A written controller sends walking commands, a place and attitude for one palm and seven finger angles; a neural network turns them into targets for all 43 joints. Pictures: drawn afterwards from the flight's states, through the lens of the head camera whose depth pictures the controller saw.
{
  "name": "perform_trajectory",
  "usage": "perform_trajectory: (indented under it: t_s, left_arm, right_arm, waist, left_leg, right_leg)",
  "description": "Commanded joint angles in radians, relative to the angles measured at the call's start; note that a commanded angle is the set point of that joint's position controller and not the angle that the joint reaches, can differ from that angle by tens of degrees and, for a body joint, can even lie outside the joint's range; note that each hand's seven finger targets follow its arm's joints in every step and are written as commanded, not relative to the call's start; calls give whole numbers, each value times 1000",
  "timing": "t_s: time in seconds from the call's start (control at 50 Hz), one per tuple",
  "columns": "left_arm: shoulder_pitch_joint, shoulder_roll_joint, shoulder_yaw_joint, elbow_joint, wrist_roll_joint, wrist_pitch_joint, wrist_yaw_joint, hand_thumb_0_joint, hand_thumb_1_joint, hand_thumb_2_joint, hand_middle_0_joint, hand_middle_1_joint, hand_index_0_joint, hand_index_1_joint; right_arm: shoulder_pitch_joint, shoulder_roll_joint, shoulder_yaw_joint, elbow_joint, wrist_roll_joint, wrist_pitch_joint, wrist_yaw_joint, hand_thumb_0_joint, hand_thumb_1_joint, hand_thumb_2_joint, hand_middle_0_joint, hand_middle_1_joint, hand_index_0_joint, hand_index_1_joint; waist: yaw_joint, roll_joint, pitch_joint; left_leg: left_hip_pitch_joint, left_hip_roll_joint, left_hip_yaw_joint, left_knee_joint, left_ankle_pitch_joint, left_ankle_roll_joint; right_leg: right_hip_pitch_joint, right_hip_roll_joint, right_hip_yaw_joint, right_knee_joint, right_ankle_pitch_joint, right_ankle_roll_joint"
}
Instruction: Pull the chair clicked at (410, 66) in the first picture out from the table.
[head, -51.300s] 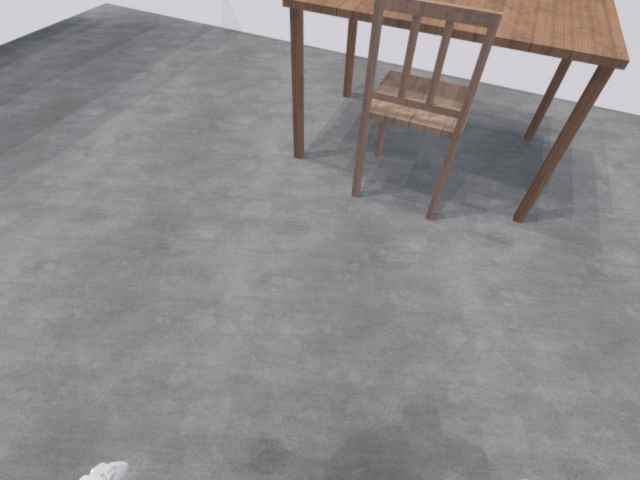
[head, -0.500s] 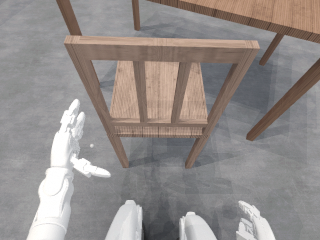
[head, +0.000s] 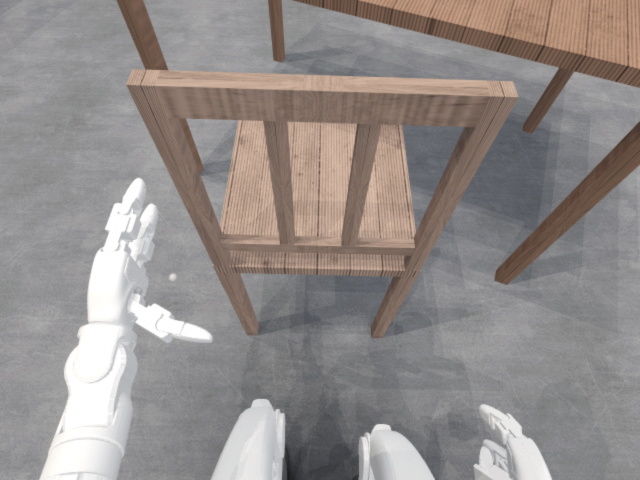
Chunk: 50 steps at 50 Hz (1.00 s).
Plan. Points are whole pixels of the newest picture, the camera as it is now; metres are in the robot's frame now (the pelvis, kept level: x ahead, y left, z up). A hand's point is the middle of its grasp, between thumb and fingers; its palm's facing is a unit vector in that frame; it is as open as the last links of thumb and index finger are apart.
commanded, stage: aim the fingers beside a spindle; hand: left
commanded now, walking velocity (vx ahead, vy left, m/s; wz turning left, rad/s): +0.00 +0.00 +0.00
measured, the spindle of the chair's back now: (282, 190) +0.49 +0.07 +0.02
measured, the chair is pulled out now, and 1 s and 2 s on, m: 0.24 0.24 0.24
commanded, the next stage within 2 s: none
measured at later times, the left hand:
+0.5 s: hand (194, 299) +0.33 +0.18 -0.01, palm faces -0.02 -1.00 +0.01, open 16.9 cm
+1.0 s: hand (170, 273) +0.34 +0.19 +0.04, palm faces +0.07 -0.99 -0.08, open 16.9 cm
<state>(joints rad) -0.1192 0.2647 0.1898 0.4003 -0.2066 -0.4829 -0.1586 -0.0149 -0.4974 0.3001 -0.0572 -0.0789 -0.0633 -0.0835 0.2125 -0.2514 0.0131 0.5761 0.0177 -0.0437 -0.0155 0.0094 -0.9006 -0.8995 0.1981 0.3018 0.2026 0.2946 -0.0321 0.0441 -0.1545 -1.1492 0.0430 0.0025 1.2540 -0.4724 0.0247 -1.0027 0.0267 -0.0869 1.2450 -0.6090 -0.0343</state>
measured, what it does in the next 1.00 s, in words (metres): stands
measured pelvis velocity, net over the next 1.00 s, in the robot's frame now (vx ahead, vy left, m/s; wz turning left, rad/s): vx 0.00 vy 0.01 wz -0.01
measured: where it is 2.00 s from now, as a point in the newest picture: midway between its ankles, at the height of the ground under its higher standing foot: outside the picture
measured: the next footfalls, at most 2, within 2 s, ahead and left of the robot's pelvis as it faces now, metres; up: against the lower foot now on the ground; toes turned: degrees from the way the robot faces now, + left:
none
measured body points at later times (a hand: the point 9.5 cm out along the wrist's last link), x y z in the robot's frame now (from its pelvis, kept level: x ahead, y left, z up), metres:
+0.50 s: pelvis +0.00 +0.00 +0.00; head +0.11 +0.01 +0.44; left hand +0.33 +0.23 -0.01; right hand +0.16 -0.25 -0.11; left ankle +0.06 +0.11 -0.62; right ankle -0.01 -0.10 -0.62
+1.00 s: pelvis +0.00 +0.01 +0.00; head +0.11 +0.02 +0.44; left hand +0.33 +0.25 +0.05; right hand +0.15 -0.24 -0.11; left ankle +0.06 +0.11 -0.62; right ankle -0.01 -0.10 -0.62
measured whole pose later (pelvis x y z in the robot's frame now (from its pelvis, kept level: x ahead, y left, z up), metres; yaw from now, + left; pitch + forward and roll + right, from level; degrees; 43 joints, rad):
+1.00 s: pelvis +0.00 +0.01 +0.00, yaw +0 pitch +21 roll -3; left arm -0.09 0.25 0.19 0.35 -0.17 -0.54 -0.10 -0.02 -0.50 0.30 -0.06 -0.08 -0.07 -0.08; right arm 0.22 -0.24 0.01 0.58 0.00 -0.05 -0.01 0.01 -0.90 -0.90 0.20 0.30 0.20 0.29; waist -0.04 0.03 -0.15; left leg -1.15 0.04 0.01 1.25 -0.48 0.03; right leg -1.00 0.03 -0.07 1.23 -0.61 -0.02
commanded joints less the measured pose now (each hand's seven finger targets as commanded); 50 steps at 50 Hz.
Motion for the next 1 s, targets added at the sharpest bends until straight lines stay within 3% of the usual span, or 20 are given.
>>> perform_trajectory:
  t_s: [0.0, 0.04, 0.14, 0.18, 0.24, 0.3, 0.34, 0.38, 0.42, 0.5, 0.58, 0.64, 0.68, 0.74, 0.78, 0.8, 0.84, 0.88, 0.92, 0.98]
  left_arm:
    - [-129, 34, -43, 9, -25, 9, -63, 0, -500, 300, -60, -80, -60, -80]
    - [-181, 66, -12, -1, -31, 4, -70, 0, -500, 300, -60, -80, -60, -80]
    - [-268, 222, 123, -318, -23, -125, -3, 0, -500, 300, -60, -80, -60, -80]
    - [-247, 268, 156, -369, -8, -152, 31, 0, -500, 300, -60, -80, -60, -80]
    - [-184, 165, 77, -247, 4, -112, 27, 0, -500, 300, -60, -80, -60, -80]
    - [-89, 39, -25, -26, -12, -8, -38, 0, -500, 300, -60, -80, -60, -80]
    - [-69, 17, -50, 62, -30, 51, -80, 0, -500, 300, -60, -80, -60, -80]
    - [-123, 23, -43, 57, -40, 56, -96, 0, -500, 300, -60, -80, -60, -80]
    - [-192, 89, 15, -69, -42, 3, -76, 0, -500, 300, -60, -80, -60, -80]
    - [-303, 247, 122, -456, -9, -158, 37, 0, -500, 300, -60, -80, -60, -80]
    - [-234, 193, 94, -272, 27, -137, 72, 0, -500, 300, -60, -80, -60, -80]
    - [-192, 53, -30, 31, 29, -21, 2, 0, -500, 300, -60, -80, -60, -80]
    - [-164, -18, -83, 157, 1, 54, -59, 0, -500, 300, -60, -80, -60, -80]
    - [-197, 21, -53, 51, -30, 57, -91, 0, -500, 300, -60, -80, -60, -80]
    - [-252, 108, 12, -154, -35, -13, -57, 0, -500, 300, -60, -80, -60, -80]
    - [-292, 176, 65, -310, -33, -63, -26, 0, -500, 300, -60, -80, -60, -80]
    - [-229, 241, 127, -454, -21, -135, 44, 0, -500, 300, -60, -80, -60, -80]
    - [-196, 272, 165, -417, 6, -154, 100, 0, -500, 300, -60, -80, -60, -80]
    - [-174, 200, 128, -244, 26, -129, 102, 0, -500, 300, -60, -80, -60, -80]
    - [-139, 78, 24, 61, 22, -37, 17, 0, -500, 300, -60, -80, -60, -80]
  right_arm:
    - [17, -159, -61, -109, 18, -33, -10, 0, -900, -900, 200, 300, 200, 300]
    - [16, -164, -64, -111, 20, -34, -14, 0, -900, -900, 200, 300, 200, 300]
    - [14, -141, -65, -125, -6, -61, -16, 0, -900, -900, 200, 300, 200, 300]
    - [21, -141, -63, -116, -14, -67, -13, 0, -900, -900, 200, 300, 200, 300]
    - [15, -138, -60, -102, -11, -63, -6, 0, -900, -900, 200, 300, 200, 300]
    - [22, -153, -63, -102, 8, -43, -1, 0, -900, -900, 200, 300, 200, 300]
    - [19, -168, -65, -115, 25, -30, -4, 0, -900, -900, 200, 300, 200, 300]
    - [17, -167, -65, -123, 30, -32, -8, 0, -900, -900, 200, 300, 200, 300]
    - [17, -160, -69, -131, 20, -39, -11, 0, -900, -900, 200, 300, 200, 300]
    - [32, -141, -67, -128, -15, -70, -12, 0, -900, -900, 200, 300, 200, 300]
    - [20, -137, -59, -93, -20, -61, -5, 0, -900, -900, 200, 300, 200, 300]
    - [20, -158, -57, -84, -1, -34, -4, 0, -900, -900, 200, 300, 200, 300]
    - [17, -168, -55, -101, 22, -23, -5, 0, -900, -900, 200, 300, 200, 300]
    - [18, -170, -65, -133, 28, -23, -11, 0, -900, -900, 200, 300, 200, 300]
    - [15, -160, -68, -145, 15, -37, -13, 0, -900, -900, 200, 300, 200, 300]
    - [22, -155, -71, -149, 6, -45, -11, 0, -900, -900, 200, 300, 200, 300]
    - [37, -138, -64, -142, -11, -57, -5, 0, -900, -900, 200, 300, 200, 300]
    - [35, -134, -60, -121, -21, -53, -4, 0, -900, -900, 200, 300, 200, 300]
    - [19, -126, -57, -102, -18, -39, -2, 0, -900, -900, 200, 300, 200, 300]
    - [21, -147, -54, -85, -1, -18, 1, 0, -900, -900, 200, 300, 200, 300]
  waist:
    - [-58, -99, -238]
    - [-50, -91, -241]
    - [12, 106, -491]
    - [14, 135, -527]
    - [-15, 86, -445]
    - [-48, -46, -308]
    - [-49, -101, -233]
    - [-49, -117, -227]
    - [-29, -60, -307]
    - [16, 167, -557]
    - [-28, 81, -440]
    - [-66, -25, -249]
    - [-69, -90, -191]
    - [-34, -64, -303]
    - [-8, 9, -433]
    - [11, 89, -531]
    - [36, 153, -589]
    - [14, 95, -527]
    - [-18, 26, -396]
    - [-60, -58, -209]
  left_leg:
    - [258, -22, -40, -129, 120, 15]
    - [242, -25, -37, -119, 107, 15]
    - [445, -21, -44, -118, 305, 8]
    - [492, -16, -53, -114, 371, 4]
    - [460, -11, -58, -125, 330, 2]
    - [344, -16, -47, -139, 220, 9]
    - [266, -24, -38, -144, 136, 12]
    - [248, -28, -37, -131, 126, 18]
    - [287, -26, -37, -121, 168, 17]
    - [561, -14, -67, -128, 382, -2]
    - [478, -7, -74, -121, 333, 3]
    - [314, -14, -63, -140, 119, 3]
    - [258, -26, -53, -151, 52, 13]
    - [298, -29, -48, -142, 122, 15]
    - [391, -21, -52, -126, 244, 13]
    - [491, -17, -63, -131, 326, 6]
    - [596, -13, -72, -144, 431, -9]
    - [546, -7, -78, -137, 433, -5]
    - [423, -10, -62, -129, 323, 3]
    - [263, -22, -45, -133, 121, 8]
  right_leg:
    - [51, -4, 64, -231, 227, 19]
    - [50, -7, 73, -230, 206, 17]
    - [120, -2, 72, -170, 360, 3]
    - [119, 3, 67, -154, 398, 2]
    - [84, 3, 52, -165, 367, 7]
    - [65, 3, 44, -203, 314, 15]
    - [61, -2, 55, -235, 252, 18]
    - [61, -6, 64, -239, 236, 16]
    - [78, -7, 65, -212, 269, 12]
    - [76, 3, 54, -156, 367, -2]
    - [40, 5, 42, -157, 333, 6]
    - [-19, 5, 36, -199, 195, 13]
    - [-5, 3, 43, -239, 146, 11]
    - [51, -6, 51, -226, 207, 7]
    - [81, -6, 54, -186, 310, 3]
    - [90, -3, 52, -171, 357, 0]
    - [100, 3, 44, -161, 397, -4]
    - [93, 8, 42, -153, 403, 2]
    - [82, 9, 45, -163, 356, 10]
    - [17, 10, 46, -208, 215, 13]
